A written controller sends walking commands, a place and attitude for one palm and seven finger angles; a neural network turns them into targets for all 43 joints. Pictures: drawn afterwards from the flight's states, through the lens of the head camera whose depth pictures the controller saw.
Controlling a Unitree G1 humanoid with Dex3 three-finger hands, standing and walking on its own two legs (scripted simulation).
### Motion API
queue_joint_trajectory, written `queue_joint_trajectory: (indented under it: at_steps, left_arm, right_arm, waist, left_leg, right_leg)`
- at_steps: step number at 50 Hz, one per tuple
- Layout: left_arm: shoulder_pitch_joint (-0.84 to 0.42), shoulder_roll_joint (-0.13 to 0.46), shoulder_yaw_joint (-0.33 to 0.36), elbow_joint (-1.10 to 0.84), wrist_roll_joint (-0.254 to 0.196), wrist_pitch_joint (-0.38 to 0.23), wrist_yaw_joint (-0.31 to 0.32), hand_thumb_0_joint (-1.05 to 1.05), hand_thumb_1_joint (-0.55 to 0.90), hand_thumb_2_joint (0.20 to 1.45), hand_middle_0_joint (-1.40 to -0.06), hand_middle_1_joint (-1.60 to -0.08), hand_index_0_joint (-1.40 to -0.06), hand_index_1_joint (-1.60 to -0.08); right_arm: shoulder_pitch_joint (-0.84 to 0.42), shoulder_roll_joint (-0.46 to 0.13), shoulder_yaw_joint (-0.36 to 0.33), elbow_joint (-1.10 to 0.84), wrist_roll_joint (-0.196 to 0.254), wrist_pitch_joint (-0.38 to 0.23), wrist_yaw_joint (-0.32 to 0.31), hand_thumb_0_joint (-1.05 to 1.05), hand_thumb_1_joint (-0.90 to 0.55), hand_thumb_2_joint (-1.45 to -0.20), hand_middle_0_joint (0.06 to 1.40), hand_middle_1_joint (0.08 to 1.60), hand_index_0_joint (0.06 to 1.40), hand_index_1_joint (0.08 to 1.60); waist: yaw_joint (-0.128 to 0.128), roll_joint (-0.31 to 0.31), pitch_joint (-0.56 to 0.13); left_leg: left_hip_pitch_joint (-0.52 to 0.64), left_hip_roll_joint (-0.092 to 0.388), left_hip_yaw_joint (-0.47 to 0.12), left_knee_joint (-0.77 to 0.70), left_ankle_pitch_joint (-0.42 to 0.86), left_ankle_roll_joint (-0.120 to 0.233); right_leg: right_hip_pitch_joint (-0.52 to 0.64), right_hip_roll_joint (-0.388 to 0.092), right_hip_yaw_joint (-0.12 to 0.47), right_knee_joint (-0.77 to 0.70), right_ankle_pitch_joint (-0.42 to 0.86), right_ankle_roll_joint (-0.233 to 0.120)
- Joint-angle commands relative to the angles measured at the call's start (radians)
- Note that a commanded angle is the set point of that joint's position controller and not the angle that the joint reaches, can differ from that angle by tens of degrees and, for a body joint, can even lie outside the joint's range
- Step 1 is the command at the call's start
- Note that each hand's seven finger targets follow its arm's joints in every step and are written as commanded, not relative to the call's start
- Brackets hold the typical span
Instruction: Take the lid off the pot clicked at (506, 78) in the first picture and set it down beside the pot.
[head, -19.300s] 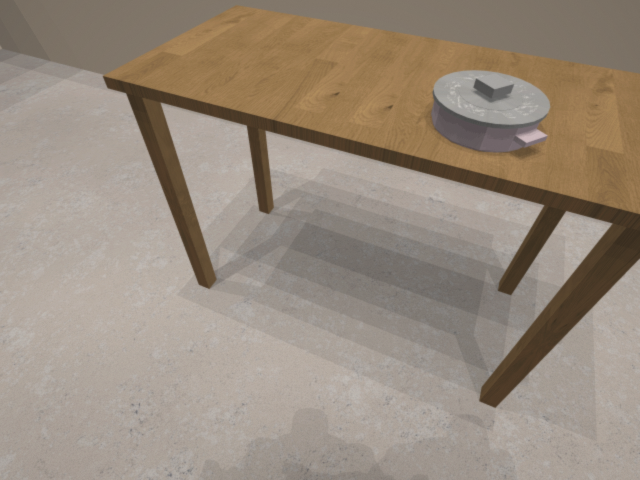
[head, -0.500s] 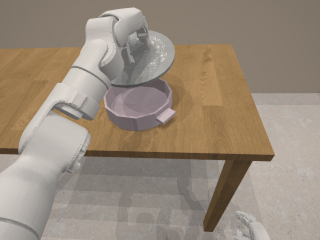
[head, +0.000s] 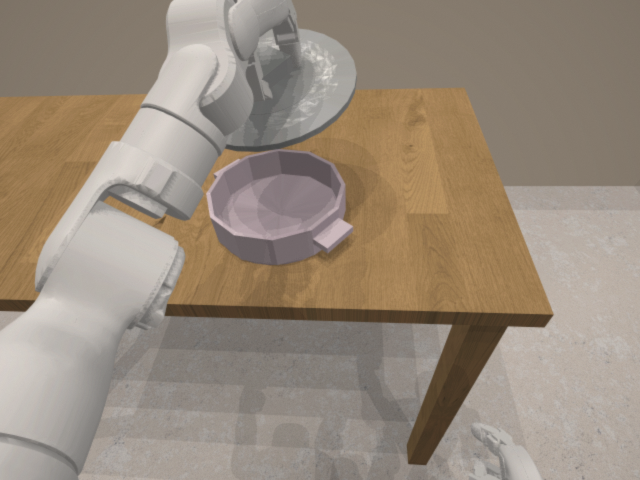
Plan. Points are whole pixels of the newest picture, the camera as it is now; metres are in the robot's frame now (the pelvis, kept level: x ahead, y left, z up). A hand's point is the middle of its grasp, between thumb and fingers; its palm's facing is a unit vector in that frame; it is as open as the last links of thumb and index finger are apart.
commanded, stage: lift the lid straight up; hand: left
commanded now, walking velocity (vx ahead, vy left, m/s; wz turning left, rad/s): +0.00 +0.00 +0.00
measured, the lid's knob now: (263, 67) +0.49 +0.07 +0.29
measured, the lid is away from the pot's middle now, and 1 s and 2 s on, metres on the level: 0.02 0.11 0.22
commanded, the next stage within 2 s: move the lid sideways beside the pot in 0.02 s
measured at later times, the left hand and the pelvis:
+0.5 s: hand (208, 77) +0.45 +0.13 +0.30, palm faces -0.11 -0.09 -0.99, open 8.4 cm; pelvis +0.00 +0.00 +0.00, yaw +0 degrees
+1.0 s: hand (155, 82) +0.44 +0.18 +0.30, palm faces -0.11 -0.07 -0.99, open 8.4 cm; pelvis -0.01 +0.00 +0.00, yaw +1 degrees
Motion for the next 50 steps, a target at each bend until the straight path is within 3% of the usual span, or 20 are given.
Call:
queue_joint_trajectory:
  at_steps: [1, 4, 5, 7, 13, 15, 18, 20, 21, 25, 28, 30, 31, 34, 36, 40, 43, 45, 46, 50]
  left_arm:
    - [-0.660, 0.222, 0.098, -0.271, 0.033, -0.007, 0.062, 0.000, 0.453, 1.222, -0.803, -0.868, -0.859, -0.886]
    - [-0.662, 0.277, 0.134, -0.246, 0.048, 0.001, 0.063, 0.000, 0.453, 1.222, -0.803, -0.868, -0.859, -0.886]
    - [-0.632, 0.207, 0.096, -0.217, 0.017, -0.001, 0.063, 0.000, 0.453, 1.222, -0.803, -0.868, -0.859, -0.886]
    - [-0.651, 0.274, 0.117, -0.218, 0.074, 0.000, 0.062, 0.000, 0.453, 1.222, -0.803, -0.868, -0.859, -0.886]
    - [-0.577, 0.320, 0.162, -0.161, 0.085, -0.001, 0.060, 0.000, 0.453, 1.222, -0.803, -0.868, -0.859, -0.886]
    - [-0.561, 0.247, 0.108, -0.219, 0.059, -0.011, 0.053, 0.000, 0.453, 1.222, -0.803, -0.868, -0.859, -0.886]
    - [-0.578, 0.349, 0.167, -0.242, 0.090, -0.007, 0.047, 0.000, 0.453, 1.222, -0.803, -0.868, -0.859, -0.886]
    - [-0.569, 0.281, 0.114, -0.258, 0.058, -0.012, 0.038, 0.000, 0.453, 1.222, -0.803, -0.868, -0.859, -0.886]
    - [-0.597, 0.367, 0.175, -0.279, 0.081, -0.013, 0.040, 0.000, 0.453, 1.222, -0.803, -0.868, -0.859, -0.886]
    - [-0.569, 0.297, 0.111, -0.300, 0.053, -0.021, 0.028, 0.000, 0.453, 1.222, -0.803, -0.868, -0.859, -0.886]
    - [-0.569, 0.366, 0.159, -0.328, 0.082, -0.023, 0.025, 0.000, 0.453, 1.222, -0.803, -0.868, -0.859, -0.886]
    - [-0.541, 0.296, 0.107, -0.340, 0.053, -0.027, 0.021, 0.000, 0.453, 1.222, -0.803, -0.868, -0.859, -0.886]
    - [-0.558, 0.382, 0.169, -0.356, 0.080, -0.027, 0.025, 0.000, 0.453, 1.222, -0.803, -0.868, -0.859, -0.886]
    - [-0.531, 0.416, 0.181, -0.211, 0.091, -0.016, 0.018, 0.000, 0.453, 1.222, -0.803, -0.868, -0.859, -0.886]
    - [-0.561, 0.445, 0.201, -0.268, 0.090, -0.029, 0.021, 0.000, 0.453, 1.222, -0.803, -0.868, -0.859, -0.886]
    - [-0.528, 0.406, 0.173, -0.322, 0.071, -0.046, 0.020, 0.000, 0.453, 1.222, -0.803, -0.868, -0.859, -0.886]
    - [-0.515, 0.445, 0.191, -0.229, 0.102, -0.035, 0.012, 0.000, 0.453, 1.222, -0.803, -0.868, -0.859, -0.886]
    - [-0.487, 0.383, 0.143, -0.211, 0.077, -0.039, 0.007, 0.000, 0.453, 1.222, -0.803, -0.868, -0.859, -0.886]
    - [-0.524, 0.440, 0.177, -0.238, 0.101, -0.043, 0.010, 0.000, 0.453, 1.222, -0.803, -0.868, -0.859, -0.886]
    - [-0.536, 0.408, 0.152, -0.310, 0.078, -0.062, 0.014, 0.000, 0.453, 1.222, -0.803, -0.868, -0.859, -0.886]
  right_arm:
    - [-0.128, -0.094, -0.045, -0.170, 0.000, -0.046, -0.002, 0.000, -0.900, -0.900, 0.200, 0.300, 0.200, 0.300]
    - [-0.121, -0.100, -0.043, -0.156, -0.004, -0.048, -0.008, 0.000, -0.900, -0.900, 0.200, 0.300, 0.200, 0.300]
    - [-0.118, -0.101, -0.045, -0.156, 0.000, -0.044, -0.005, 0.000, -0.900, -0.900, 0.200, 0.300, 0.200, 0.300]
    - [-0.132, -0.099, -0.040, -0.153, -0.001, -0.042, -0.009, 0.000, -0.900, -0.900, 0.200, 0.300, 0.200, 0.300]
    - [-0.129, -0.107, -0.040, -0.154, -0.003, -0.026, -0.019, 0.000, -0.900, -0.900, 0.200, 0.300, 0.200, 0.300]
    - [-0.138, -0.103, -0.041, -0.176, 0.001, -0.026, -0.017, 0.000, -0.900, -0.900, 0.200, 0.300, 0.200, 0.300]
    - [-0.131, -0.108, -0.044, -0.171, -0.001, -0.023, -0.022, 0.000, -0.900, -0.900, 0.200, 0.300, 0.200, 0.300]
    - [-0.131, -0.109, -0.044, -0.176, 0.007, -0.022, -0.021, 0.000, -0.900, -0.900, 0.200, 0.300, 0.200, 0.300]
    - [-0.123, -0.110, -0.047, -0.171, 0.003, -0.025, -0.022, 0.000, -0.900, -0.900, 0.200, 0.300, 0.200, 0.300]
    - [-0.129, -0.117, -0.047, -0.177, 0.013, -0.027, -0.022, 0.000, -0.900, -0.900, 0.200, 0.300, 0.200, 0.300]
    - [-0.129, -0.115, -0.048, -0.176, 0.010, -0.028, -0.021, 0.000, -0.900, -0.900, 0.200, 0.300, 0.200, 0.300]
    - [-0.127, -0.118, -0.052, -0.179, 0.015, -0.025, -0.016, 0.000, -0.900, -0.900, 0.200, 0.300, 0.200, 0.300]
    - [-0.124, -0.118, -0.052, -0.175, 0.012, -0.026, -0.015, 0.000, -0.900, -0.900, 0.200, 0.300, 0.200, 0.300]
    - [-0.121, -0.126, -0.044, -0.156, 0.014, -0.014, -0.027, 0.000, -0.900, -0.900, 0.200, 0.300, 0.200, 0.300]
    - [-0.123, -0.128, -0.048, -0.164, 0.015, -0.014, -0.027, 0.000, -0.900, -0.900, 0.200, 0.300, 0.200, 0.300]
    - [-0.117, -0.130, -0.054, -0.179, 0.014, -0.020, -0.024, 0.000, -0.900, -0.900, 0.200, 0.300, 0.200, 0.300]
    - [-0.114, -0.128, -0.050, -0.163, 0.016, -0.009, -0.025, 0.000, -0.900, -0.900, 0.200, 0.300, 0.200, 0.300]
    - [-0.106, -0.136, -0.051, -0.164, 0.023, -0.003, -0.025, 0.000, -0.900, -0.900, 0.200, 0.300, 0.200, 0.300]
    - [-0.107, -0.134, -0.051, -0.164, 0.021, -0.003, -0.025, 0.000, -0.900, -0.900, 0.200, 0.300, 0.200, 0.300]
    - [-0.100, -0.136, -0.054, -0.176, 0.020, -0.015, -0.026, 0.000, -0.900, -0.900, 0.200, 0.300, 0.200, 0.300]
  waist:
    - [0.002, -0.137, -0.468]
    - [0.005, -0.141, -0.448]
    - [-0.008, -0.126, -0.408]
    - [0.004, -0.153, -0.399]
    - [0.013, -0.167, -0.384]
    - [0.003, -0.136, -0.413]
    - [0.010, -0.141, -0.440]
    - [-0.008, -0.116, -0.403]
    - [0.004, -0.144, -0.419]
    - [-0.012, -0.074, -0.396]
    - [0.000, -0.078, -0.426]
    - [-0.013, -0.040, -0.421]
    - [0.002, -0.071, -0.444]
    - [-0.003, -0.142, -0.343]
    - [0.002, -0.128, -0.398]
    - [-0.003, -0.065, -0.466]
    - [-0.007, -0.101, -0.369]
    - [-0.021, -0.084, -0.334]
    - [-0.011, -0.088, -0.356]
    - [-0.020, -0.020, -0.429]
  left_leg:
    - [0.321, 0.054, -0.084, 0.053, 0.374, -0.039]
    - [0.309, 0.052, -0.081, 0.049, 0.358, -0.034]
    - [0.304, 0.052, -0.083, 0.054, 0.380, -0.038]
    - [0.280, 0.053, -0.072, 0.045, 0.317, -0.032]
    - [0.245, 0.055, -0.067, 0.039, 0.267, -0.029]
    - [0.275, 0.054, -0.074, 0.050, 0.334, -0.034]
    - [0.280, 0.052, -0.073, 0.060, 0.326, -0.026]
    - [0.292, 0.054, -0.081, 0.062, 0.356, -0.032]
    - [0.288, 0.052, -0.081, 0.061, 0.326, -0.028]
    - [0.314, 0.052, -0.089, 0.069, 0.354, -0.034]
    - [0.331, 0.056, -0.101, 0.077, 0.377, -0.038]
    - [0.357, 0.059, -0.107, 0.084, 0.408, -0.049]
    - [0.346, 0.060, -0.111, 0.078, 0.390, -0.048]
    - [0.250, 0.051, -0.091, 0.057, 0.256, -0.033]
    - [0.270, 0.051, -0.092, 0.060, 0.270, -0.036]
    - [0.342, 0.057, -0.111, 0.090, 0.397, -0.044]
    - [0.278, 0.056, -0.101, 0.076, 0.291, -0.038]
    - [0.273, 0.059, -0.101, 0.066, 0.264, -0.044]
    - [0.270, 0.060, -0.104, 0.062, 0.254, -0.044]
    - [0.350, 0.062, -0.123, 0.088, 0.356, -0.053]
  right_leg:
    - [0.045, 0.014, 0.030, -0.005, 0.380, -0.049]
    - [0.047, 0.014, 0.033, -0.003, 0.395, -0.052]
    - [0.025, 0.014, 0.024, -0.012, 0.393, -0.054]
    - [0.032, 0.015, 0.030, -0.007, 0.374, -0.053]
    - [0.040, 0.008, 0.030, -0.008, 0.350, -0.052]
    - [0.044, 0.007, 0.026, -0.008, 0.370, -0.052]
    - [0.054, 0.009, 0.037, -0.002, 0.382, -0.051]
    - [0.025, 0.009, 0.023, -0.011, 0.374, -0.052]
    - [0.038, 0.015, 0.031, -0.009, 0.372, -0.049]
    - [0.003, 0.014, 0.019, -0.011, 0.352, -0.053]
    - [0.000, 0.021, 0.024, -0.001, 0.346, -0.055]
    - [-0.026, 0.020, 0.014, -0.009, 0.324, -0.057]
    - [-0.008, 0.026, 0.018, -0.006, 0.318, -0.056]
    - [-0.010, 0.019, 0.013, -0.009, 0.307, -0.055]
    - [0.012, 0.019, 0.020, -0.006, 0.308, -0.053]
    - [0.003, 0.019, 0.016, 0.001, 0.330, -0.055]
    - [-0.036, 0.024, 0.011, -0.007, 0.285, -0.055]
    - [-0.056, 0.020, 0.000, -0.015, 0.256, -0.056]
    - [-0.044, 0.024, 0.005, -0.011, 0.253, -0.056]
    - [-0.055, 0.026, 0.005, -0.009, 0.260, -0.059]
